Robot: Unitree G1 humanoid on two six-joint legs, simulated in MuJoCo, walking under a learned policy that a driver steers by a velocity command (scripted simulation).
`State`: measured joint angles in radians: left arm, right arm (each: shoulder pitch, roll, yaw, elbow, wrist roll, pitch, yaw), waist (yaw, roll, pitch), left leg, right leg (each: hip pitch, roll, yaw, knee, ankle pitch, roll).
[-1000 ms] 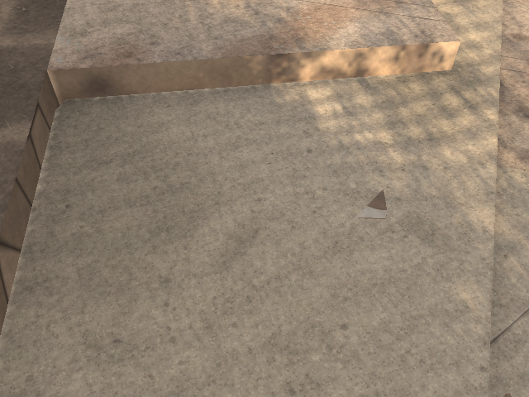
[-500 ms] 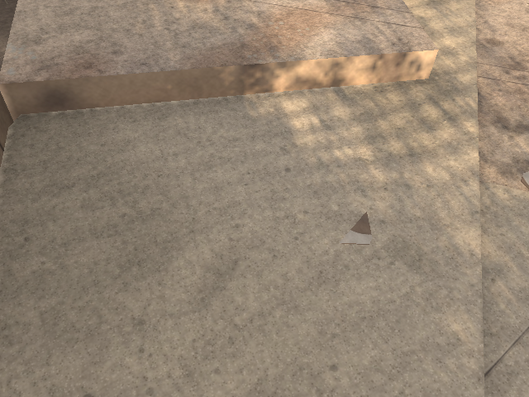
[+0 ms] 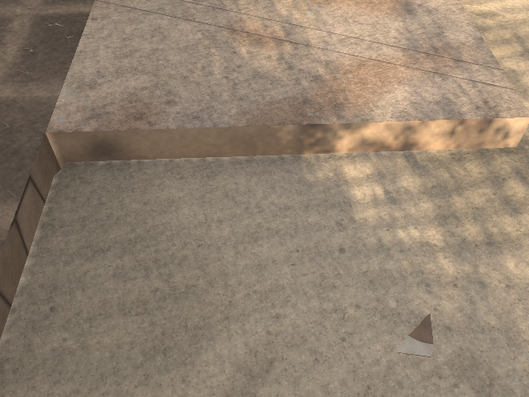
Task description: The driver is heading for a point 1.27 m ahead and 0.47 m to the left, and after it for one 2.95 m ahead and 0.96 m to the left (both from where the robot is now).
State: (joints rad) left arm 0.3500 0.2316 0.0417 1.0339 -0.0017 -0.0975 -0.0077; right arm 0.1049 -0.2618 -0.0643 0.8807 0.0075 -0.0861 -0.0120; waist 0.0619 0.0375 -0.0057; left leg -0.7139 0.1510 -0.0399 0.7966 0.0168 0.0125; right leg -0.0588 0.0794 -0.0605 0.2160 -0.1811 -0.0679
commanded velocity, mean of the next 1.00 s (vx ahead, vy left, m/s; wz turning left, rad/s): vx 0.50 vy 0.00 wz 0.21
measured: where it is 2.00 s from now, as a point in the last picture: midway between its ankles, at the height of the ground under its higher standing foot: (197, 223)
